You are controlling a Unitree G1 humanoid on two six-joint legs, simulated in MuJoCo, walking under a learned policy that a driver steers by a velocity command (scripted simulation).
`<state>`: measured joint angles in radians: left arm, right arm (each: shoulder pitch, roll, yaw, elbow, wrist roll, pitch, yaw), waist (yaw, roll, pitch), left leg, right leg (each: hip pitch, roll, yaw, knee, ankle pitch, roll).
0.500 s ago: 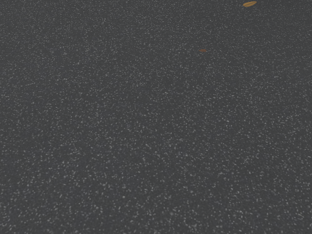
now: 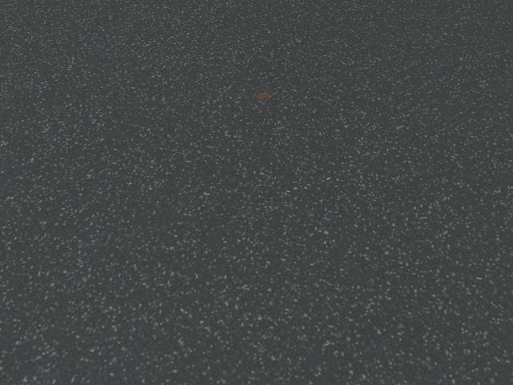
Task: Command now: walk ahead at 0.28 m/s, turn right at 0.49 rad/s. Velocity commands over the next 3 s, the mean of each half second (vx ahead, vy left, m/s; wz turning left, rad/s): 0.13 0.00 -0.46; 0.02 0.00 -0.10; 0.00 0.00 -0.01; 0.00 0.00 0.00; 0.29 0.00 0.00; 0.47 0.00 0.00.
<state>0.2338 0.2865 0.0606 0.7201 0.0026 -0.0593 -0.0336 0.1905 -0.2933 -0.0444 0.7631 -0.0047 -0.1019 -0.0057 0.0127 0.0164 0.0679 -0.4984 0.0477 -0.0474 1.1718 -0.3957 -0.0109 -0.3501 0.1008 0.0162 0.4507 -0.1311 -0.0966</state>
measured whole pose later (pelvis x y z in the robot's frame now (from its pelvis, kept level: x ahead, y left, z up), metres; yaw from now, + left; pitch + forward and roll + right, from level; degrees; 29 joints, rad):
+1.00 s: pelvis +0.17 +0.00 +0.00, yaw -15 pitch -1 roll +0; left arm 0.25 0.22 0.02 0.73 0.02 -0.01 0.01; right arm 0.19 -0.25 -0.04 0.88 -0.01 -0.01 -0.01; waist -0.02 0.00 0.03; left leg -0.27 0.02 -0.03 0.51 -0.22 -0.04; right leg -0.18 0.02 0.04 0.54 -0.34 -0.01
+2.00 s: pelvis +0.18 -0.01 +0.00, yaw -14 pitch -1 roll +0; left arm 0.32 0.19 0.01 1.02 0.00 -0.02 0.03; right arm 0.20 -0.21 -0.04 1.13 0.00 0.02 -0.05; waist -0.01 0.01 0.04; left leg -0.25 0.03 -0.05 0.48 -0.21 -0.04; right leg -0.13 0.02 0.02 0.47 -0.32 -0.02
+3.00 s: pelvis +0.58 -0.12 +0.01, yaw -14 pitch +0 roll -2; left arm 0.29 0.24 0.05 1.01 0.00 -0.11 -0.03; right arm 0.19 -0.27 -0.06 0.92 0.02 -0.09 -0.02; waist 0.04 0.04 0.02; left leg -0.62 0.14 -0.04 1.06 -0.22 0.03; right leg -0.15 0.08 -0.07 0.28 -0.14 -0.08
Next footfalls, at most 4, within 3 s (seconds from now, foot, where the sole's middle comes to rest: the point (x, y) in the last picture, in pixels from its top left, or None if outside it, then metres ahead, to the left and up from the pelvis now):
0.30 left None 0.28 0.12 -0.77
0.64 right None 0.15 -0.11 -0.77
2.74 right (356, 314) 0.61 -0.21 -0.77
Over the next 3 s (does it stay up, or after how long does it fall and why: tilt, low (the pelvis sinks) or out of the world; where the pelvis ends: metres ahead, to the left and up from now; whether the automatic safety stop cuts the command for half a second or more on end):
stays up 0.58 -0.12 0.01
